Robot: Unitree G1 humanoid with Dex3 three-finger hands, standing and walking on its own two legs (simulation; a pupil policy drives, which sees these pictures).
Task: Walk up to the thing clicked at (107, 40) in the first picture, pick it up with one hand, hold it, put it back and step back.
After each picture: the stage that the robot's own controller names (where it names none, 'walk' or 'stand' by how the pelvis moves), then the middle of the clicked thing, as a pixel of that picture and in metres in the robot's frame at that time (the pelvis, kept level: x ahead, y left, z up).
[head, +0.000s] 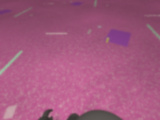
stand; (107, 40) +1.95 -0.38 -0.72
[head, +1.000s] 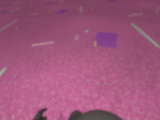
walk; (95, 43) +1.84 +0.02 -0.70
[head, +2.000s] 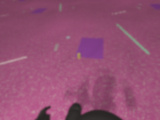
walk; (79, 56) +1.22 +0.33 -0.72
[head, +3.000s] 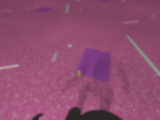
walk; (79, 73) +0.78 +0.21 -0.70
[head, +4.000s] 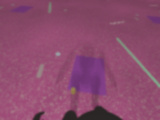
walk; (73, 90) +0.47 +0.17 -0.71
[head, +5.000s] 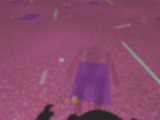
stand; (75, 99) +0.38 +0.19 -0.72
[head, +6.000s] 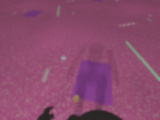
stand; (76, 98) +0.37 +0.16 -0.72
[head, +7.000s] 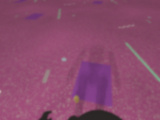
stand; (76, 99) +0.38 +0.17 -0.73
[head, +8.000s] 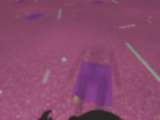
stand; (76, 99) +0.38 +0.18 -0.73
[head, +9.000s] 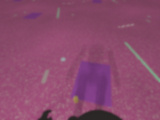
go down; (75, 99) +0.37 +0.18 -0.73
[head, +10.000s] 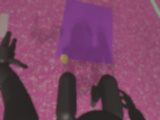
go down; (64, 59) +0.46 +0.20 -0.35
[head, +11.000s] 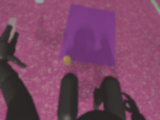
approach; (67, 60) +0.46 +0.20 -0.33
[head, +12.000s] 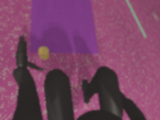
close in; (44, 53) +0.45 +0.24 -0.23
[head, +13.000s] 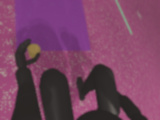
close; (34, 51) +0.45 +0.26 -0.23
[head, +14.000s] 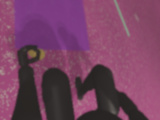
lift; (36, 53) +0.43 +0.25 -0.23
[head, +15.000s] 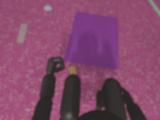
lift; (73, 72) +0.37 +0.16 -0.37
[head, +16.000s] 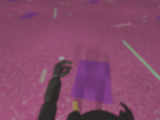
close; (75, 106) +0.30 +0.15 -0.70
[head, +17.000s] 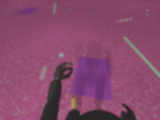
close; (73, 103) +0.29 +0.19 -0.71
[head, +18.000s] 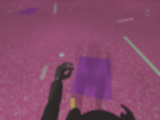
stand; (73, 103) +0.30 +0.20 -0.70
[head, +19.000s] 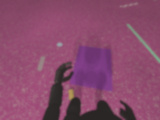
stand; (71, 94) +0.30 +0.21 -0.64
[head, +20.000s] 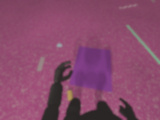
stand; (70, 95) +0.30 +0.23 -0.64
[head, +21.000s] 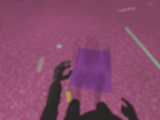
stand; (69, 96) +0.30 +0.23 -0.65
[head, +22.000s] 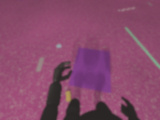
stand; (68, 96) +0.30 +0.23 -0.64
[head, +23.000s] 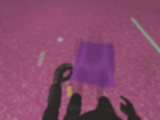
stand; (69, 91) +0.30 +0.24 -0.61
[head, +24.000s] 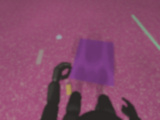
stand; (68, 89) +0.30 +0.25 -0.59
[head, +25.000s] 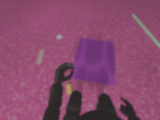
close; (69, 89) +0.31 +0.25 -0.58
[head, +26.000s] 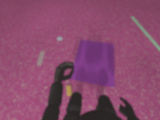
close; (69, 90) +0.30 +0.25 -0.59
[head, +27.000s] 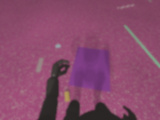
stand; (67, 96) +0.28 +0.26 -0.66
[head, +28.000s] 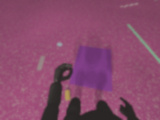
stand; (67, 95) +0.29 +0.26 -0.64
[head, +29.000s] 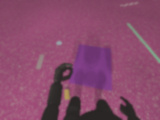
close; (67, 94) +0.29 +0.26 -0.63
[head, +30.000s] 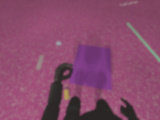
close; (66, 94) +0.29 +0.27 -0.63
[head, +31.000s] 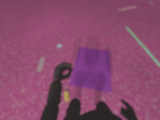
close; (66, 96) +0.29 +0.26 -0.65
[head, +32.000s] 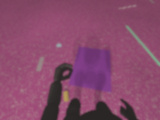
close; (66, 96) +0.28 +0.27 -0.64
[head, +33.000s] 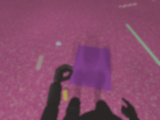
close; (65, 95) +0.28 +0.27 -0.64
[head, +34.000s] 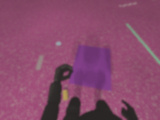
close; (65, 95) +0.28 +0.27 -0.64
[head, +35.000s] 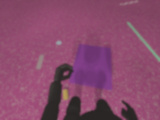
close; (65, 94) +0.28 +0.28 -0.63
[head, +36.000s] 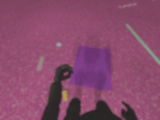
close; (65, 95) +0.28 +0.28 -0.65
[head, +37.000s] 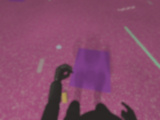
close; (64, 97) +0.27 +0.29 -0.66
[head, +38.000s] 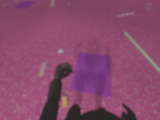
hold; (64, 101) +0.26 +0.30 -0.68
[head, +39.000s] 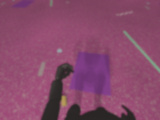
close; (64, 100) +0.27 +0.31 -0.69
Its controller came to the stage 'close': yes
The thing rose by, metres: 0.01
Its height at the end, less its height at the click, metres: -0.02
